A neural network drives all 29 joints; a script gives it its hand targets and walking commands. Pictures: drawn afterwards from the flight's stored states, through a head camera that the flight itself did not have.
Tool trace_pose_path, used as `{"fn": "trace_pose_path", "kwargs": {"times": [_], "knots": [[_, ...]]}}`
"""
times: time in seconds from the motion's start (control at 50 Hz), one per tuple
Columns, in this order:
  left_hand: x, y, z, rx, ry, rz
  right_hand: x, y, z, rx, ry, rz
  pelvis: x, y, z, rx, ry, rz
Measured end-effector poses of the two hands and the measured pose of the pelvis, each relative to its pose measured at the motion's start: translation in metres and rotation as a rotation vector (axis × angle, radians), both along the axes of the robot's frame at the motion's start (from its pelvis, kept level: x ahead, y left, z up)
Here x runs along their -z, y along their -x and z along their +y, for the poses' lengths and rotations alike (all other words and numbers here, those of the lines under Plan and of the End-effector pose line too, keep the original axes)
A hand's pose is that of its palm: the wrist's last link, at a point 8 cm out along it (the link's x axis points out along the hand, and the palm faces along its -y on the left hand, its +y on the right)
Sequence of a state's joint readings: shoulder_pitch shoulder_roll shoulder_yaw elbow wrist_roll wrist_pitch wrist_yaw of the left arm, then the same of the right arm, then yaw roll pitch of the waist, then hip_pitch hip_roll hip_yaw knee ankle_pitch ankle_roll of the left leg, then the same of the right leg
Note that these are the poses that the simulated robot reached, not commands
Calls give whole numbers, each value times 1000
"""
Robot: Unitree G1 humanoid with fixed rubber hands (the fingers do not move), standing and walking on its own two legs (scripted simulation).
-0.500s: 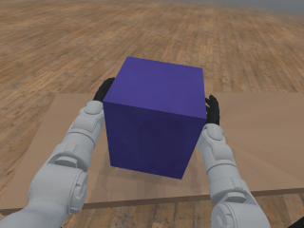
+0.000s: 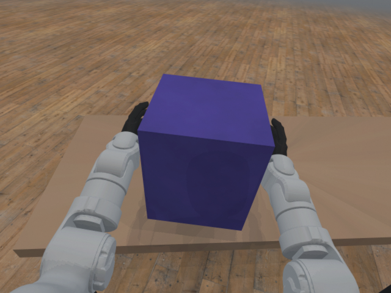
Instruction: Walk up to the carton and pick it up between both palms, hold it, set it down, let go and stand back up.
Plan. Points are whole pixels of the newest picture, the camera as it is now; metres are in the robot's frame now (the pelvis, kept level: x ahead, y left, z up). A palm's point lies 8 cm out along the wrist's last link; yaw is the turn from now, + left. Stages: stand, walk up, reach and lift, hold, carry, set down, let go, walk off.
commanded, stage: reach and lift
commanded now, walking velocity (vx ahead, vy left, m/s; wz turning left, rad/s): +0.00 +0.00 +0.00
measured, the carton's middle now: (202, 153) +0.40 -0.02 +0.14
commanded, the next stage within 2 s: hold in 1.42 s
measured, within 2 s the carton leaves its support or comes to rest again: neither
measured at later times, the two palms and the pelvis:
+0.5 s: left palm (127, 129) +0.40 +0.13 +0.20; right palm (275, 134) +0.40 -0.17 +0.19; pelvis +0.00 -0.02 +0.00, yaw +1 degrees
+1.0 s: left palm (111, 121) +0.38 +0.15 +0.23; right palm (270, 120) +0.39 -0.15 +0.23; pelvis +0.01 -0.01 +0.00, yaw +2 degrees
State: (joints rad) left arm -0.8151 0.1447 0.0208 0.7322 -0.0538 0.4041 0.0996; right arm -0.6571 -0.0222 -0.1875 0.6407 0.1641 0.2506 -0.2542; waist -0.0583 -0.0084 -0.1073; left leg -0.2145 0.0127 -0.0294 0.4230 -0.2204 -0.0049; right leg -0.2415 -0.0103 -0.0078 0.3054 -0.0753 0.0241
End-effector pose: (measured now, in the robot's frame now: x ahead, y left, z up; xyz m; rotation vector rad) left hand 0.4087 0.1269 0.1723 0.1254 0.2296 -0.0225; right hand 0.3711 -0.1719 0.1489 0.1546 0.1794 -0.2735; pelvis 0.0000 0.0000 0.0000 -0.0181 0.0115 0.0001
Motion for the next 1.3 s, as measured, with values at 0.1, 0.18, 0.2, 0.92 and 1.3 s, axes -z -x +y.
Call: {"fn": "trace_pose_path", "kwargs": {"times": [0.1, 0.18, 0.2, 0.92, 1.3], "knots": [[-12, 3, -3, -30, 10, 9, -9, -4, -3, -28, 6, 9, 0, 6, -3, 2, -10, 2], [-21, 3, -4, -55, 18, 12, -18, -10, -4, -48, 8, 10, 1, 10, -7, 0, -15, 15], [-22, 3, -4, -61, 23, 13, -20, -12, -5, -52, 8, 10, 1, 10, -8, -1, -16, 19], [-47, 24, 28, -149, 66, 22, -71, -20, 25, -153, 60, 33, 2, -6, -10, -42, 13, -22], [-66, 27, 13, -142, 35, 35, -83, -13, 10, -148, 62, 51, 3, -3, -6, -8, 13, -19]]}}
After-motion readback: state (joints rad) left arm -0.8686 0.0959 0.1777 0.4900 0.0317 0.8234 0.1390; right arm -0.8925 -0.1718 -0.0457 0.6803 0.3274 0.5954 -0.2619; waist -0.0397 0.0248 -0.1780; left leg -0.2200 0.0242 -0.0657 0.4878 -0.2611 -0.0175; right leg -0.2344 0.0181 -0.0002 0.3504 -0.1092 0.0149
